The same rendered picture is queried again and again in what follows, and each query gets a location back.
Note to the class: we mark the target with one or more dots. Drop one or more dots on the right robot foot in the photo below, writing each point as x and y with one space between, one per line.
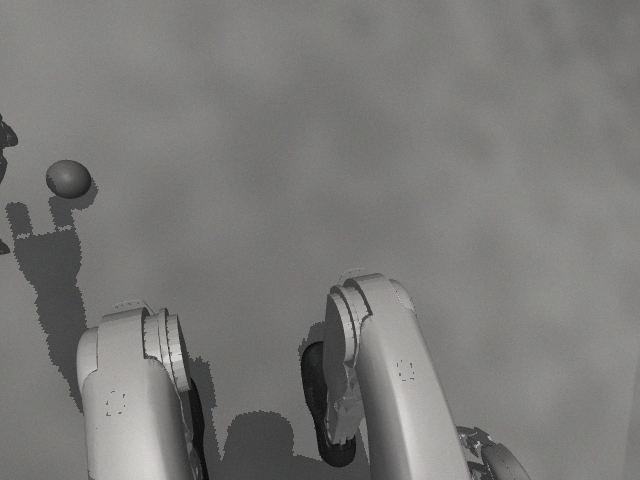
315 391

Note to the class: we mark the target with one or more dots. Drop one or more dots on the right robot hand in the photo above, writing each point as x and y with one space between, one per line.
499 462

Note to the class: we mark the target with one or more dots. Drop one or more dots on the left robot hand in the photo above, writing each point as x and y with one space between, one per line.
8 138

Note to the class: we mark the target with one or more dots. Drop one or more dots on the left robot foot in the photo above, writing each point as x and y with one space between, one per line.
198 428

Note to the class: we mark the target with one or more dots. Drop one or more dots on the ball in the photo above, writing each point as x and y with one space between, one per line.
68 179

